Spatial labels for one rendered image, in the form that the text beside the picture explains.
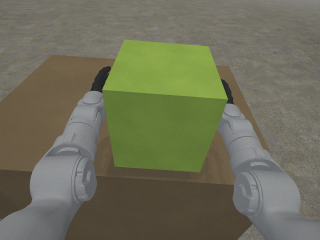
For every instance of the left robot upper arm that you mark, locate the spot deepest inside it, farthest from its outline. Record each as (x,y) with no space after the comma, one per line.
(59,186)

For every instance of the right robot upper arm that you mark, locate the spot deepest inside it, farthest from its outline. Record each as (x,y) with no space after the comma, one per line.
(271,201)

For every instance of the left robot forearm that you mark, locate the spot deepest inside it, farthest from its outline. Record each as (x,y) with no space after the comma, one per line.
(82,129)

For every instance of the right robot forearm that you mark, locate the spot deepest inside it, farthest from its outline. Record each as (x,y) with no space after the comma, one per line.
(243,145)

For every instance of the right robot hand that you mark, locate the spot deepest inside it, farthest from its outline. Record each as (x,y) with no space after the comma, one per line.
(228,92)

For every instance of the carton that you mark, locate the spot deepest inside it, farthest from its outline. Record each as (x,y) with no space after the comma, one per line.
(163,104)

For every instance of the pedestal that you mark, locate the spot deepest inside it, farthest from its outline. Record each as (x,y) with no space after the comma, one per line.
(128,203)

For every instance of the left robot hand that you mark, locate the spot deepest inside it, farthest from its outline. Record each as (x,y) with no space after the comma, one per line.
(100,79)

